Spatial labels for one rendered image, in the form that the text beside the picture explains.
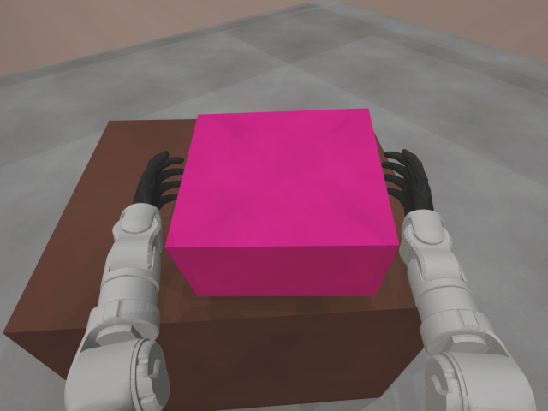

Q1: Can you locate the robot right upper arm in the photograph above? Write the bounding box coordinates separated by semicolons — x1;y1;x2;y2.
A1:
425;351;534;411

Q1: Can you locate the left robot hand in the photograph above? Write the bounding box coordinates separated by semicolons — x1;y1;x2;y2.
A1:
133;151;184;210

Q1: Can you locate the right robot forearm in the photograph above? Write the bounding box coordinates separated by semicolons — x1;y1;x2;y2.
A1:
399;210;536;411

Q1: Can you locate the pedestal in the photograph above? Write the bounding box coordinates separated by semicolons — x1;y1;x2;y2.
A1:
3;119;424;411

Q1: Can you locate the left robot forearm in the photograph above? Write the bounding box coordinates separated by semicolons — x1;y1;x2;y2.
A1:
64;203;163;411

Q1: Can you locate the robot left upper arm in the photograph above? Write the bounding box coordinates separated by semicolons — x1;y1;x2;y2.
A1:
67;338;170;411

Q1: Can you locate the carton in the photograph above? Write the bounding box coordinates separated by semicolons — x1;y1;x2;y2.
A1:
165;108;399;296

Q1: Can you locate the right robot hand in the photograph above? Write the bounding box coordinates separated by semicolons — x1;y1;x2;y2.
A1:
381;149;434;217

